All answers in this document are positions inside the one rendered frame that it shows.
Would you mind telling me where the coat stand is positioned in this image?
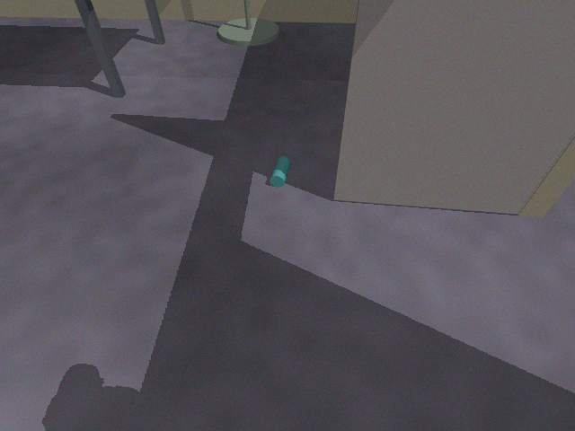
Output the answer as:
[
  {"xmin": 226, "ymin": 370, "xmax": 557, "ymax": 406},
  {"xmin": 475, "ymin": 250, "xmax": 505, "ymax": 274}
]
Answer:
[{"xmin": 218, "ymin": 0, "xmax": 279, "ymax": 46}]

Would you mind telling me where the bottle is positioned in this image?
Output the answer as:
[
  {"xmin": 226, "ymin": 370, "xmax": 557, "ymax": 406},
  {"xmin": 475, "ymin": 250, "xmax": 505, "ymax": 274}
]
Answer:
[{"xmin": 270, "ymin": 156, "xmax": 291, "ymax": 188}]

